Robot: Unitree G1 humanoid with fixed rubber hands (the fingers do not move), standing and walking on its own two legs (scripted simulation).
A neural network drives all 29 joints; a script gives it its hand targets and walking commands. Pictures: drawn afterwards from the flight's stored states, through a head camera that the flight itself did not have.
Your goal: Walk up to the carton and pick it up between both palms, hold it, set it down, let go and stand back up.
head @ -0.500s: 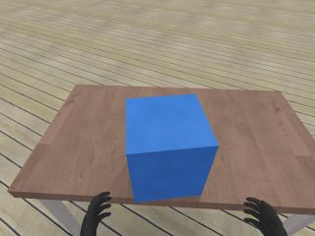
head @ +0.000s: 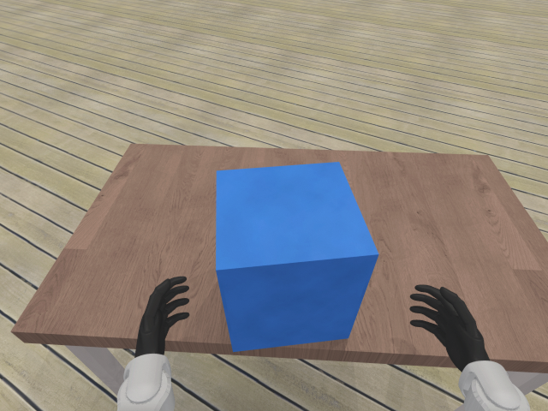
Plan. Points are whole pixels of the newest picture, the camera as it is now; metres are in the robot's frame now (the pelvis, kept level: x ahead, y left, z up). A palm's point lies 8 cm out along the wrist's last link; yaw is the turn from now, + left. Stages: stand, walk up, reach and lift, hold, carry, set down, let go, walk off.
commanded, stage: reach and lift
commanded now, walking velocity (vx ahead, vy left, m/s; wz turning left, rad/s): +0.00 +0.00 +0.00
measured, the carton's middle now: (285, 258) +0.38 +0.02 +0.00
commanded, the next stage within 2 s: none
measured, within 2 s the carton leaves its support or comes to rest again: neither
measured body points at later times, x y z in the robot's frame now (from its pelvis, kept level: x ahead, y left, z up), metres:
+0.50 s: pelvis -0.01 +0.00 +0.00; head +0.00 +0.00 +0.45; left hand +0.28 +0.20 +0.09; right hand +0.32 -0.23 +0.08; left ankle -0.04 +0.14 -0.75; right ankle +0.01 -0.10 -0.75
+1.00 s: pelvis -0.01 +0.00 +0.00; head +0.01 +0.00 +0.45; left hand +0.33 +0.22 +0.14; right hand +0.40 -0.21 +0.14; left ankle -0.04 +0.14 -0.75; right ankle +0.01 -0.10 -0.75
